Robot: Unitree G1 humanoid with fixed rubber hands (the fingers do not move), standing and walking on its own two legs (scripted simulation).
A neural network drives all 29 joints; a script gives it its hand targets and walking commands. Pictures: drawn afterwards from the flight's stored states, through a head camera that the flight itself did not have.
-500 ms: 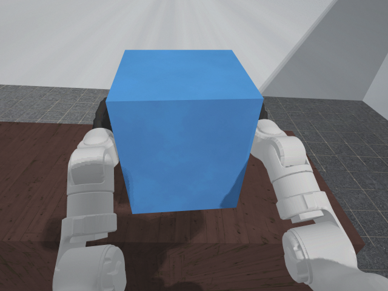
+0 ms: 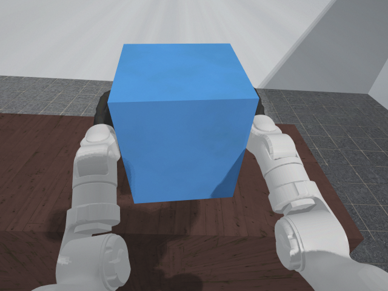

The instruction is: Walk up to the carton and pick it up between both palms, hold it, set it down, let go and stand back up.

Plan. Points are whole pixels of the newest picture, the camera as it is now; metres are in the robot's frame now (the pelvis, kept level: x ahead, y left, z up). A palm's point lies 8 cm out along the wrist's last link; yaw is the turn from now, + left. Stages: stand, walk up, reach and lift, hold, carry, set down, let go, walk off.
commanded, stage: set down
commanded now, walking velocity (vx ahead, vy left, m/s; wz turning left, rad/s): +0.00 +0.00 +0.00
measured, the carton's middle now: (181, 124) +0.38 +0.02 +0.21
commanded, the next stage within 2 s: none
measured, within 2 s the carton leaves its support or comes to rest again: neither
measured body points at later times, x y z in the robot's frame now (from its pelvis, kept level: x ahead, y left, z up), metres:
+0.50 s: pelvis +0.02 -0.02 +0.00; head -0.01 +0.00 +0.45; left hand +0.39 +0.17 +0.14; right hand +0.42 -0.13 +0.15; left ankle +0.03 +0.14 -0.75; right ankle +0.03 -0.12 -0.75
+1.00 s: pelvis +0.03 -0.02 +0.00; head +0.02 -0.01 +0.45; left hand +0.39 +0.17 +0.12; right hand +0.44 -0.13 +0.12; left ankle +0.03 +0.14 -0.75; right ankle +0.03 -0.12 -0.75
